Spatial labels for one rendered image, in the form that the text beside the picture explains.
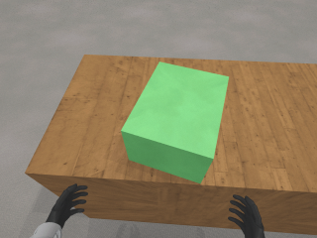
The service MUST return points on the robot right hand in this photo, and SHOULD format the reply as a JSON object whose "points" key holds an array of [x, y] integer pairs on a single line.
{"points": [[252, 225]]}

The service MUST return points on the robot left hand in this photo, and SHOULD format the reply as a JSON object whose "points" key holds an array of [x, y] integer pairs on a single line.
{"points": [[61, 211]]}

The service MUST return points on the carton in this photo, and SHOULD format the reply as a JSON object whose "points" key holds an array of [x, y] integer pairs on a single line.
{"points": [[175, 123]]}

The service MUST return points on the left robot forearm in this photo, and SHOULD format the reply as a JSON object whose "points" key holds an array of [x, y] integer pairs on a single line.
{"points": [[48, 230]]}

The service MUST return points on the pedestal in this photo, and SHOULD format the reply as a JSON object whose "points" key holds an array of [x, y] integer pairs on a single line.
{"points": [[266, 147]]}

